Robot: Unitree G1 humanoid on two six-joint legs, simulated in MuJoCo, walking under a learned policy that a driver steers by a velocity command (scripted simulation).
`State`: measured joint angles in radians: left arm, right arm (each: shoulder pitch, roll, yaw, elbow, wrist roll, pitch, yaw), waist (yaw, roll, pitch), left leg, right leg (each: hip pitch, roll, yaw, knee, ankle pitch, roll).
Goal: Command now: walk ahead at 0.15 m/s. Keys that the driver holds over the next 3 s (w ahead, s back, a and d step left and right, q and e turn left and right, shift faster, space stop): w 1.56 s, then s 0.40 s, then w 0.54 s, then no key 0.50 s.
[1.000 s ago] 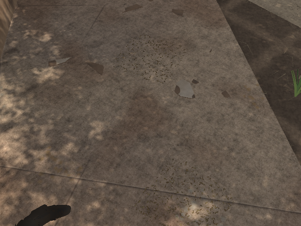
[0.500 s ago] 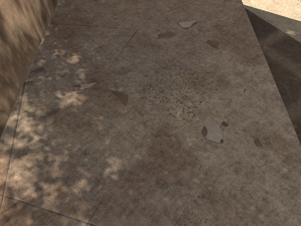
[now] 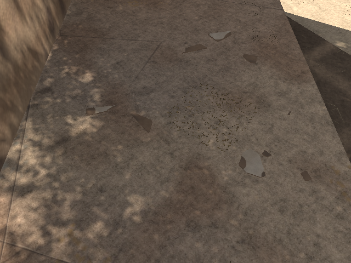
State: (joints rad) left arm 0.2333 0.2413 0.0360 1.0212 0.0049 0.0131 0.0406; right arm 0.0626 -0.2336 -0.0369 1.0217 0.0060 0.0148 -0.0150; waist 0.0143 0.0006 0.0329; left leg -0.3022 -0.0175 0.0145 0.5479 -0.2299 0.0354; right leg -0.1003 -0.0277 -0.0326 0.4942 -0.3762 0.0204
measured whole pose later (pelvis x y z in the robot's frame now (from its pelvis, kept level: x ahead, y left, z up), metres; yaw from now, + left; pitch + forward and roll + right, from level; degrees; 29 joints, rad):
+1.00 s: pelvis +0.40 +0.04 +0.00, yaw +0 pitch +2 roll +1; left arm -0.02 0.23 0.05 0.85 -0.02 -0.09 -0.04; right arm 0.41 -0.24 -0.04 1.06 0.01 -0.06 -0.01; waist -0.09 -0.03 0.02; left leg 0.12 -0.06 0.06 0.19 -0.35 0.04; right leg -0.61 -0.07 -0.02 0.53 0.03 -0.03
